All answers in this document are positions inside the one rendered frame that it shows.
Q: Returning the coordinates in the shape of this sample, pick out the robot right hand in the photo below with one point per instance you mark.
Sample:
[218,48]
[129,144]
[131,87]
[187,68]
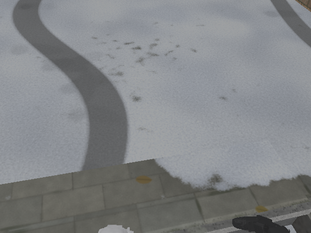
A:
[258,224]

